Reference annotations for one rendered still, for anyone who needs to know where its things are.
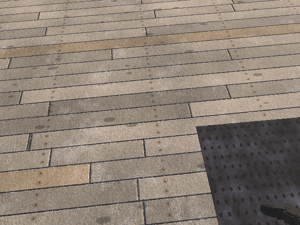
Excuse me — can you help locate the robot right hand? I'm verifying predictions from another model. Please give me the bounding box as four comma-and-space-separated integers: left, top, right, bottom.
260, 203, 300, 225

